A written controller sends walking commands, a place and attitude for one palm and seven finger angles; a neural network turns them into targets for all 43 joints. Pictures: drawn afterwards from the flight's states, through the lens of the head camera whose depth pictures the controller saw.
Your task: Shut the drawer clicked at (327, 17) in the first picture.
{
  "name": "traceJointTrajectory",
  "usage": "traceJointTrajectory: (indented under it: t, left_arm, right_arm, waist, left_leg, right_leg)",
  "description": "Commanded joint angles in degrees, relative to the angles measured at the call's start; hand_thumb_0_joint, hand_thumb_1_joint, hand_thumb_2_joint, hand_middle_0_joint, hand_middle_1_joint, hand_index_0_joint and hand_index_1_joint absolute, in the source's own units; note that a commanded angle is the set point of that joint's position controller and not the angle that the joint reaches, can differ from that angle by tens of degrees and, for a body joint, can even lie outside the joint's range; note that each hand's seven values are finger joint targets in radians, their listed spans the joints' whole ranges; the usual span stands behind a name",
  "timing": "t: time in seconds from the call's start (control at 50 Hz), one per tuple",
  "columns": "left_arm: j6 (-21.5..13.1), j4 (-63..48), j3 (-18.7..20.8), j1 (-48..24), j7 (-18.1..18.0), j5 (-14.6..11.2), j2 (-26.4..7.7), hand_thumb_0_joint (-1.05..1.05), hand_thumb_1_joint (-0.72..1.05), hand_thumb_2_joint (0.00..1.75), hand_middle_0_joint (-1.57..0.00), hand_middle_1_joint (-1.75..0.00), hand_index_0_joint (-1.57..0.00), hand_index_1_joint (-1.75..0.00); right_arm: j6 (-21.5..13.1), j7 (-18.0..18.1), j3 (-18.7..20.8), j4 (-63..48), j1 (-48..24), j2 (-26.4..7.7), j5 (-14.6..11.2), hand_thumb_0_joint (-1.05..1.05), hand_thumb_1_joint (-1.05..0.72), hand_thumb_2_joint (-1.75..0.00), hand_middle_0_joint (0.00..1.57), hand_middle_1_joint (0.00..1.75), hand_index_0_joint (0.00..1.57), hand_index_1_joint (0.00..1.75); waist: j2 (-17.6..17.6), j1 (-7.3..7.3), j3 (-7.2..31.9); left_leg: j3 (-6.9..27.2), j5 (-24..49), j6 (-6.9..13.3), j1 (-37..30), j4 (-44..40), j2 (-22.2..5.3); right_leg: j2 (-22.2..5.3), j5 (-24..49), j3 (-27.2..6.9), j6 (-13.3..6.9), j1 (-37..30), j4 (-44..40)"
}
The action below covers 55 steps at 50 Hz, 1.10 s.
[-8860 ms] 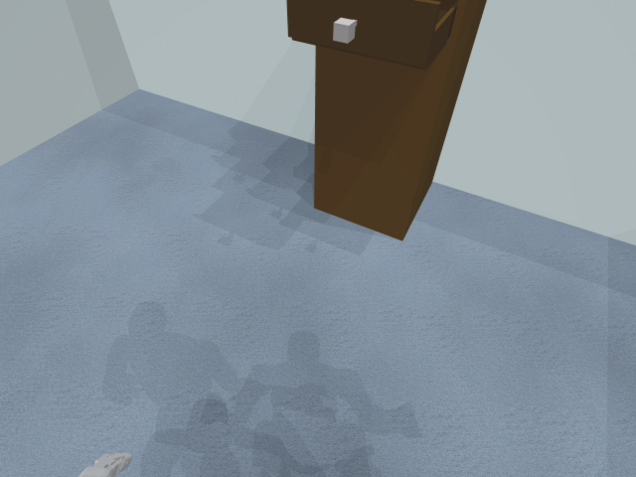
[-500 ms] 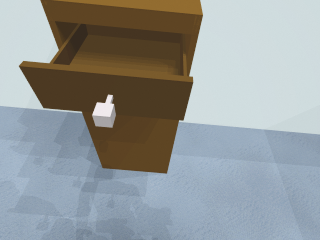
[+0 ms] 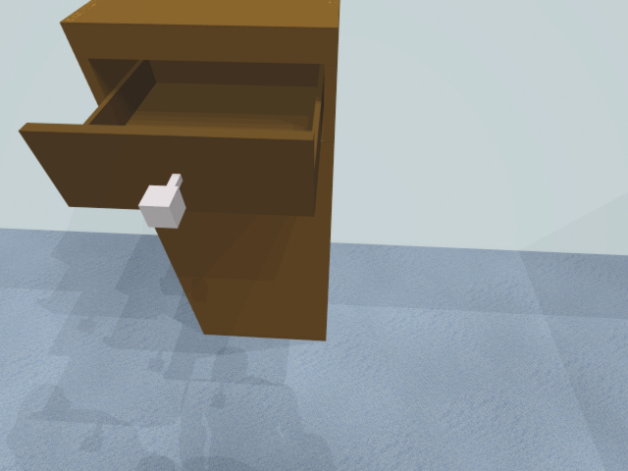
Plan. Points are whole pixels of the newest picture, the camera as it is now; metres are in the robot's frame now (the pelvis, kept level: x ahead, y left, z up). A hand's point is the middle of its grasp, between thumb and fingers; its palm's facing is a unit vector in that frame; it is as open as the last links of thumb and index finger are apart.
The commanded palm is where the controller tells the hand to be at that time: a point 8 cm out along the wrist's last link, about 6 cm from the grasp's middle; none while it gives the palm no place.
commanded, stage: come to a stop and stand still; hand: left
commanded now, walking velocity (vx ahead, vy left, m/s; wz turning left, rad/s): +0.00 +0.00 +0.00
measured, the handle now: (168, 196) +0.43 +0.22 +0.13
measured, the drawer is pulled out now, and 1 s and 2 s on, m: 0.21 0.21 0.21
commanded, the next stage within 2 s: look again from close up in 0.22 s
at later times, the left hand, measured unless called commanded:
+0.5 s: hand out of the picture -0.05 +0.18 -0.18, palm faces +0.02 -0.99 -0.16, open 7.4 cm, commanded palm none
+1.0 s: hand out of the picture -0.10 +0.21 -0.18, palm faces +0.04 -0.99 -0.15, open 7.4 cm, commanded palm none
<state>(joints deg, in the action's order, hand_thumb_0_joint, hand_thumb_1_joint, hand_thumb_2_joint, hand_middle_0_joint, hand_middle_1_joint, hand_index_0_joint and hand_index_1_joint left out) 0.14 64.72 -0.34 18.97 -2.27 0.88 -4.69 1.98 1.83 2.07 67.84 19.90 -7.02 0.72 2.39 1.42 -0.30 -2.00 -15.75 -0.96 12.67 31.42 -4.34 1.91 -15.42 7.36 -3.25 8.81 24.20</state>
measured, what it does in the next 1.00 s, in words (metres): shifts its weight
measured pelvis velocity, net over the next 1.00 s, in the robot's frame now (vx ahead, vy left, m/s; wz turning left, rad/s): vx -0.06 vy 0.05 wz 0.00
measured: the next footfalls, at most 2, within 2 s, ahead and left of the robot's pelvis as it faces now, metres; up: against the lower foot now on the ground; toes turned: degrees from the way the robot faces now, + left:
right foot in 1.74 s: +0.17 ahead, -0.13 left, +0.00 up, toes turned -7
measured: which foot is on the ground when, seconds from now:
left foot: down 0.00-1.00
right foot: down 0.00-1.00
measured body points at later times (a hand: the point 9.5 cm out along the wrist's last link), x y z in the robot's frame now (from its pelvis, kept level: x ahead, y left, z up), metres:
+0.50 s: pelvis -0.04 +0.03 +0.00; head -0.04 +0.03 +0.45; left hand -0.05 +0.23 -0.17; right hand -0.03 -0.20 -0.16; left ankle -0.02 +0.14 -0.74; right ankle -0.02 -0.08 -0.74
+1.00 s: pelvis -0.06 +0.05 +0.00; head -0.07 +0.06 +0.45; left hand -0.10 +0.26 -0.16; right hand -0.07 -0.16 -0.16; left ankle -0.02 +0.14 -0.74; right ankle -0.03 -0.08 -0.74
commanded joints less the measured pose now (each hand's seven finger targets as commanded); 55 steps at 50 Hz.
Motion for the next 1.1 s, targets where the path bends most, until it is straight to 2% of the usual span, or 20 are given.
traceJointTrajectory:
  t: [0.0,0.02,0.06,0.22,0.28,0.3,0.32,0.34,0.36,0.38,0.4,0.44,0.46,0.5,0.56,0.62,0.68,0.86,0.96,1.08]
  left_arm:
    - [-1.50,-0.71,1.37,4.39,-0.07,-1.03,-5.14,0.00,0.90,0.90,-0.20,-0.30,-0.20,-0.30]
    - [-1.21,-0.80,1.34,4.32,-0.23,-0.77,-4.73,0.00,0.90,0.90,-0.20,-0.30,-0.20,-0.30]
    - [-0.99,0.06,1.48,3.96,-0.22,-0.79,-5.64,0.00,0.90,0.90,-0.20,-0.30,-0.20,-0.30]
    - [-0.90,0.31,1.18,4.51,-0.20,-0.29,-5.48,0.00,0.90,0.90,-0.20,-0.30,-0.20,-0.30]
    - [-1.10,0.14,1.24,4.76,-0.20,-0.27,-5.05,0.00,0.90,0.90,-0.20,-0.30,-0.20,-0.30]
    - [-3.29,1.24,1.15,8.24,-2.38,0.73,-8.72,0.00,0.90,0.90,-0.20,-0.30,-0.20,-0.30]
    - [-3.95,0.79,1.34,8.13,-2.24,0.43,-10.87,0.00,0.90,0.90,-0.20,-0.30,-0.20,-0.30]
    - [-3.76,-0.76,1.62,8.10,-1.93,0.31,-10.03,0.00,0.90,0.90,-0.20,-0.30,-0.20,-0.30]
    - [-3.40,-1.24,1.24,6.37,-1.74,0.08,-9.54,0.00,0.90,0.90,-0.20,-0.30,-0.20,-0.30]
    - [-3.29,-1.82,1.07,4.78,-1.49,-0.04,-8.90,0.00,0.90,0.90,-0.20,-0.30,-0.20,-0.30]
    - [-3.06,-2.55,1.00,3.66,-1.16,-0.22,-8.35,0.00,0.90,0.90,-0.20,-0.30,-0.20,-0.30]
    - [-2.08,-3.11,0.83,1.73,-0.72,-0.23,-7.38,0.00,0.90,0.90,-0.20,-0.30,-0.20,-0.30]
    - [-1.73,-3.09,0.72,1.87,-0.48,-0.15,-7.36,0.00,0.90,0.90,-0.20,-0.30,-0.20,-0.30]
    - [-1.21,-3.32,0.65,2.64,-0.11,0.04,-7.54,0.00,0.90,0.90,-0.20,-0.30,-0.20,-0.30]
    - [-0.65,-3.82,0.72,3.28,0.21,0.29,-7.58,0.00,0.90,0.90,-0.20,-0.30,-0.20,-0.30]
    - [-0.34,-4.68,0.74,3.77,0.36,0.40,-7.45,0.00,0.90,0.90,-0.20,-0.30,-0.20,-0.30]
    - [-0.37,-5.05,0.83,4.52,0.57,0.55,-7.21,0.00,0.90,0.90,-0.20,-0.30,-0.20,-0.30]
    - [-0.94,-5.03,0.81,5.46,0.53,0.41,-6.95,0.00,0.90,0.90,-0.20,-0.30,-0.20,-0.30]
    - [-0.58,-4.88,1.27,6.96,0.93,1.08,-6.74,0.00,0.90,0.90,-0.20,-0.30,-0.20,-0.30]
    - [-1.05,-4.28,2.10,9.30,1.69,0.73,-5.74,0.00,0.90,0.90,-0.20,-0.30,-0.20,-0.30]
  right_arm:
    - [-2.76,1.30,-0.69,-0.30,2.54,-3.17,0.06,0.00,-0.90,-0.90,0.20,0.30,0.20,0.30]
    - [-2.54,1.40,-0.57,-0.20,2.14,-3.55,-0.11,0.00,-0.90,-0.90,0.20,0.30,0.20,0.30]
    - [-2.40,1.43,-0.94,0.36,1.43,-2.40,-0.18,0.00,-0.90,-0.90,0.20,0.30,0.20,0.30]
    - [-1.69,0.92,-1.02,-0.05,0.46,-2.16,-0.17,0.00,-0.90,-0.90,0.20,0.30,0.20,0.30]
    - [-1.87,0.82,-1.08,-0.32,0.91,-2.12,0.06,0.00,-0.90,-0.90,0.20,0.30,0.20,0.30]
    - [-3.68,-0.09,-1.34,-5.55,-6.22,-5.19,-0.36,0.00,-0.90,-0.90,0.20,0.30,0.20,0.30]
    - [-3.38,-0.27,-1.65,-8.21,-5.34,-3.11,-0.58,0.00,-0.90,-0.90,0.20,0.30,0.20,0.30]
    - [-3.41,0.04,-1.43,-7.83,-0.69,-0.88,-0.29,0.00,-0.90,-0.90,0.20,0.30,0.20,0.30]
    - [-3.61,0.07,-1.27,-7.52,0.99,-1.63,-0.50,0.00,-0.90,-0.90,0.20,0.30,0.20,0.30]
    - [-3.58,0.03,-1.33,-7.09,1.62,-2.57,-0.40,0.00,-0.90,-0.90,0.20,0.30,0.20,0.30]
    - [-3.48,0.03,-1.32,-7.00,1.98,-3.47,-0.33,0.00,-0.90,-0.90,0.20,0.30,0.20,0.30]
    - [-3.45,-0.03,-1.41,-7.40,1.20,-4.39,0.08,0.00,-0.90,-0.90,0.20,0.30,0.20,0.30]
    - [-3.39,-0.09,-1.61,-7.62,0.55,-4.71,0.16,0.00,-0.90,-0.90,0.20,0.30,0.20,0.30]
    - [-2.98,-0.29,-1.59,-8.75,-0.02,-5.27,0.28,0.00,-0.90,-0.90,0.20,0.30,0.20,0.30]
    - [-2.80,-0.44,-1.31,-9.62,0.80,-6.74,0.62,0.00,-0.90,-0.90,0.20,0.30,0.20,0.30]
    - [-2.99,-0.43,-1.06,-10.20,0.60,-7.68,0.70,0.00,-0.90,-0.90,0.20,0.30,0.20,0.30]
    - [-3.09,-0.45,-0.94,-10.78,0.11,-8.33,0.61,0.00,-0.90,-0.90,0.20,0.30,0.20,0.30]
    - [-3.19,-0.56,-1.06,-9.52,1.18,-7.36,0.41,0.00,-0.90,-0.90,0.20,0.30,0.20,0.30]
    - [-2.43,-0.64,-0.52,-8.89,1.61,-8.20,0.91,0.00,-0.90,-0.90,0.20,0.30,0.20,0.30]
    - [-2.79,-0.45,-0.15,-8.84,1.09,-7.16,0.88,0.00,-0.90,-0.90,0.20,0.30,0.20,0.30]
  waist:
    - [-1.29,-1.83,0.43]
    - [-2.63,-2.00,-0.45]
    - [0.79,-1.89,-1.86]
    - [-3.27,-1.61,-7.16]
    - [-3.68,-1.47,-6.57]
    - [-4.48,-4.21,-8.96]
    - [-5.47,-1.19,-5.56]
    - [-5.64,-0.86,1.40]
    - [-6.56,-0.09,5.60]
    - [-6.66,0.06,7.68]
    - [-6.97,0.28,6.82]
    - [-2.13,-0.23,-0.23]
    - [0.44,-0.74,-3.94]
    - [0.11,-1.23,-8.94]
    - [-0.32,-1.50,-10.18]
    - [1.71,-2.09,-8.47]
    - [1.00,-2.55,-6.58]
    - [-2.66,-1.96,-4.80]
    - [-1.24,-1.95,-7.22]
    - [-0.44,-1.85,-6.89]
  left_leg:
    - [1.97,17.46,1.22,-5.45,-9.77,-3.51]
    - [1.52,15.19,1.14,-4.81,-9.30,-3.94]
    - [1.24,15.32,1.03,-4.01,-10.09,-3.16]
    - [1.25,4.76,1.17,-2.58,-12.72,-2.02]
    - [1.34,5.91,1.38,-2.82,-12.89,-1.82]
    - [-1.14,5.13,-0.58,5.39,2.58,-0.56]
    - [-1.03,0.15,0.39,4.49,1.75,0.49]
    - [-0.63,-2.25,1.75,2.63,1.19,1.28]
    - [-0.32,-0.52,1.67,0.84,-0.37,0.96]
    - [0.20,3.08,1.54,-1.10,-2.46,0.64]
    - [1.37,5.95,1.78,-2.17,-3.59,-0.03]
    - [2.86,7.82,2.39,-0.21,-5.55,-1.41]
    - [3.86,5.85,2.61,2.52,-7.23,-1.54]
    - [5.35,-3.37,2.99,7.67,-10.61,-1.24]
    - [7.56,-12.05,3.55,11.70,-14.16,-1.41]
    - [9.93,-16.10,4.32,13.59,-17.94,-2.58]
    - [11.01,-17.13,4.85,14.14,-19.09,-2.89]
    - [9.09,-12.06,4.51,10.12,-16.59,-1.83]
    - [10.51,-24.76,5.73,13.26,-17.55,-2.71]
    - [8.88,-22.41,6.08,11.73,-13.87,-1.26]
  right_leg:
    - [-9.00,21.49,-8.45,1.06,-1.30,-2.97]
    - [-8.46,18.32,-8.59,1.62,-0.80,-4.41]
    - [-8.98,18.71,-7.97,1.88,-1.74,-3.99]
    - [-8.42,3.82,-9.06,2.11,2.74,-8.87]
    - [-8.57,4.06,-9.07,2.01,2.65,-8.75]
    - [-12.63,40.21,-13.17,5.27,2.66,-5.02]
    - [-15.66,59.55,-11.50,3.61,-2.07,-1.89]
    - [-15.82,58.35,-11.59,2.05,-6.66,0.73]
    - [-14.71,49.41,-9.45,-0.31,-7.00,1.44]
    - [-13.29,39.72,-8.83,-0.74,-6.74,1.52]
    - [-11.77,26.61,-8.52,-0.55,-3.75,0.68]
    - [-9.01,8.48,-7.47,0.34,2.68,-0.58]
    - [-8.33,2.61,-7.65,0.50,4.44,-1.26]
    - [-7.56,-5.32,-7.96,0.58,6.62,-2.41]
    - [-6.71,-7.07,-6.95,1.04,6.25,-1.09]
    - [-5.94,-3.81,-5.30,1.44,3.49,1.56]
    - [-5.74,-1.89,-5.01,1.62,1.66,2.56]
    - [-7.31,-1.96,-6.85,1.69,3.54,-0.39]
    - [-5.27,-13.97,-5.52,1.44,5.84,1.59]
    - [-5.14,-14.46,-7.68,-0.04,7.10,1.51]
